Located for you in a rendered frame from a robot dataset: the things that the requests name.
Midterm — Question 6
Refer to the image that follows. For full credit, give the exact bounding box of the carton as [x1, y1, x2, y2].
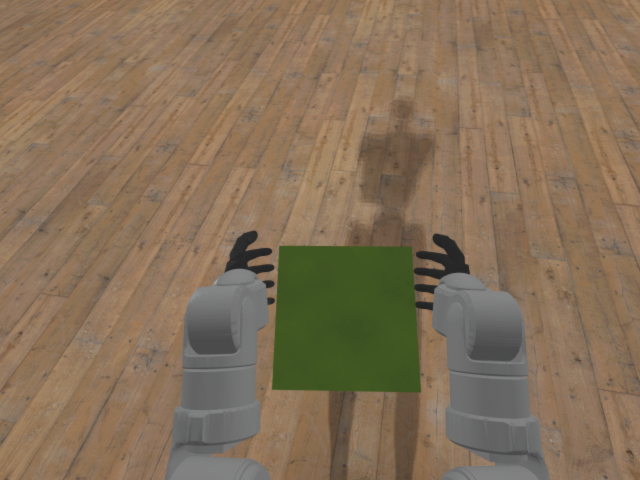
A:
[272, 246, 421, 392]

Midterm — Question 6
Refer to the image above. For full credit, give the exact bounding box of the robot left hand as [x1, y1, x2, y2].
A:
[224, 231, 275, 305]

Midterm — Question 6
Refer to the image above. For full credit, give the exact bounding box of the robot left upper arm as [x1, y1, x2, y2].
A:
[170, 456, 271, 480]

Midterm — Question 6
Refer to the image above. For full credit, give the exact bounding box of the robot right forearm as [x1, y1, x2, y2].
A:
[432, 273, 550, 480]

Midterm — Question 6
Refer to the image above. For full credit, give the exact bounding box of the robot right hand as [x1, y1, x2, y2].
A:
[414, 234, 470, 311]

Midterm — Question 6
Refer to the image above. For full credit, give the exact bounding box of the robot left forearm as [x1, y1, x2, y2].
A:
[164, 269, 269, 480]

